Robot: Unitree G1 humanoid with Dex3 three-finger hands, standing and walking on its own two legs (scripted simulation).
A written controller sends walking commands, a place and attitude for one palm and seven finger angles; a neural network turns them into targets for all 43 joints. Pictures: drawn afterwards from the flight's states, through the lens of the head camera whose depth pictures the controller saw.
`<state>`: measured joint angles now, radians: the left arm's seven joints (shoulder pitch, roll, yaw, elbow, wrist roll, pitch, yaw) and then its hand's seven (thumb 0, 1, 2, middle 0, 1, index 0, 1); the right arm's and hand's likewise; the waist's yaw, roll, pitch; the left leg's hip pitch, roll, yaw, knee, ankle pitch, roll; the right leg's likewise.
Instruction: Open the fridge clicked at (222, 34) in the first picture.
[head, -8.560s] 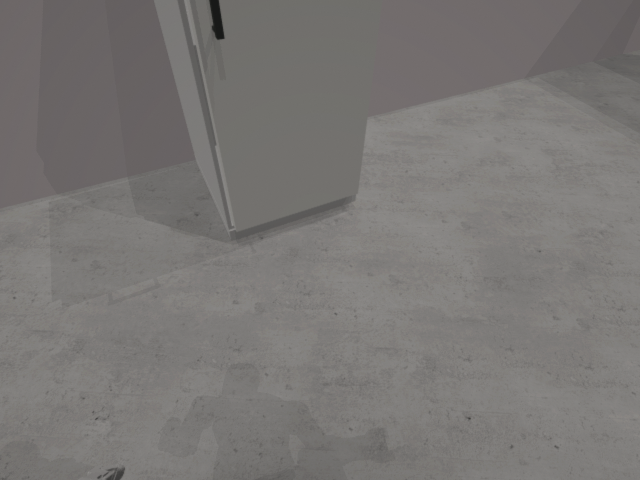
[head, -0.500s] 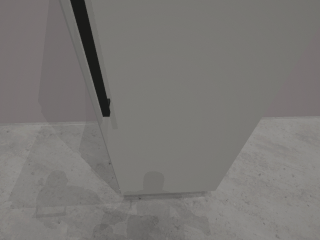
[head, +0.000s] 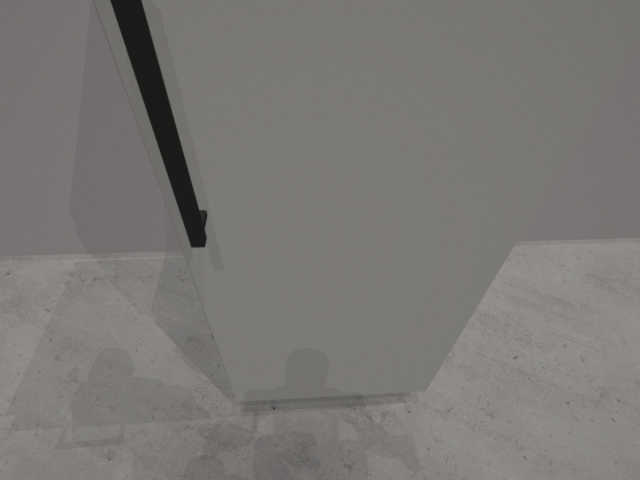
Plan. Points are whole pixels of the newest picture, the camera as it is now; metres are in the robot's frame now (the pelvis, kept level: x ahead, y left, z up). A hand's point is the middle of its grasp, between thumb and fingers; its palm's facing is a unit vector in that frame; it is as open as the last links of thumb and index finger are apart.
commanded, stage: come to a stop and stand still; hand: left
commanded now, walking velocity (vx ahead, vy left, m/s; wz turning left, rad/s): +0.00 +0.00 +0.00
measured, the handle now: (167, 113) +0.42 +0.20 +0.25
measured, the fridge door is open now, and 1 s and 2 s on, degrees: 0 0 0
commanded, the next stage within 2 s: look again from close up in 0.10 s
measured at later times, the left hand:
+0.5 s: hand out of the picture +0.05 +0.22 -0.17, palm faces -0.03 -0.95 -0.30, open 7.4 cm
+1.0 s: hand out of the picture +0.06 +0.22 -0.17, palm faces -0.03 -0.95 -0.30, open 7.4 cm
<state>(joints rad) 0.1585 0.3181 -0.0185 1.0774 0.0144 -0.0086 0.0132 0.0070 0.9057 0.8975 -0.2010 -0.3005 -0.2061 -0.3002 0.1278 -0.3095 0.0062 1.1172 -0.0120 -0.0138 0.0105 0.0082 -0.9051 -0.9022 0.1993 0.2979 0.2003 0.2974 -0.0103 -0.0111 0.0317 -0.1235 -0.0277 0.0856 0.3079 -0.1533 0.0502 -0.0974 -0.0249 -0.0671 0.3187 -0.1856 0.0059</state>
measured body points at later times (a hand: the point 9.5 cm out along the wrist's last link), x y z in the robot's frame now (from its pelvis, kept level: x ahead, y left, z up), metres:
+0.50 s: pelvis +0.00 -0.01 +0.00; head +0.01 +0.00 +0.45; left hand +0.05 +0.27 -0.14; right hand +0.06 -0.29 -0.14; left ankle +0.01 +0.08 -0.75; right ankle -0.01 -0.12 -0.75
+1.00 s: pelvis +0.01 -0.01 +0.00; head +0.01 +0.00 +0.45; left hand +0.06 +0.27 -0.14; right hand +0.06 -0.29 -0.14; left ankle +0.01 +0.08 -0.75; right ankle -0.01 -0.12 -0.75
